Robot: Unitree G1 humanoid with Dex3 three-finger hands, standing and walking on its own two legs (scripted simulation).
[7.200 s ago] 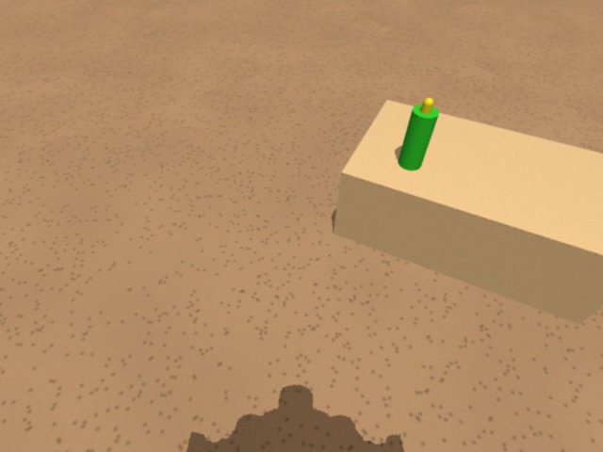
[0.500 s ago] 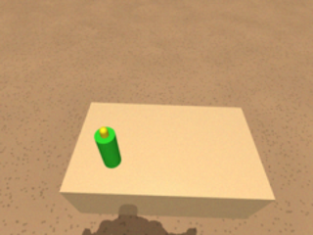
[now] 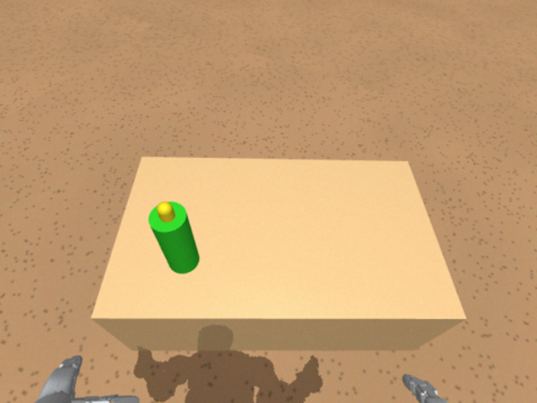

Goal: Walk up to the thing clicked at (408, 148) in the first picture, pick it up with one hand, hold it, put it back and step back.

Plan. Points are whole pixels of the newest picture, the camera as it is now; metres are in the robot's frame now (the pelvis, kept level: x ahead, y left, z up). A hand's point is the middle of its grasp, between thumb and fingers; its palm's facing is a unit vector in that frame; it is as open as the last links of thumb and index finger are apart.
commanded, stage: go down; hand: left
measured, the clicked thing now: (175, 235) +0.54 +0.23 -0.27
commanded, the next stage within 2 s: none
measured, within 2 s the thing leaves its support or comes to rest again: neither
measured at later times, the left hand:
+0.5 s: hand out of the picture +0.15 +0.28 -0.13, palm faces +0.07 -0.94 -0.33, open 17.4 cm
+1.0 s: hand out of the picture +0.14 +0.28 -0.13, palm faces +0.10 -0.93 -0.34, open 17.5 cm
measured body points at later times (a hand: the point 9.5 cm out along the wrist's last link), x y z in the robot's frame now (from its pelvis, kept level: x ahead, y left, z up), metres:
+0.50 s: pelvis +0.01 +0.00 -0.04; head +0.05 +0.01 +0.41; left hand +0.15 +0.32 -0.11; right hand +0.18 -0.25 -0.12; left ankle -0.01 +0.13 -0.73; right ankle +0.00 -0.14 -0.73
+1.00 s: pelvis +0.00 +0.00 -0.06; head +0.03 +0.02 +0.39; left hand +0.13 +0.33 -0.11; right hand +0.16 -0.25 -0.13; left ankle -0.01 +0.13 -0.73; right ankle +0.00 -0.14 -0.73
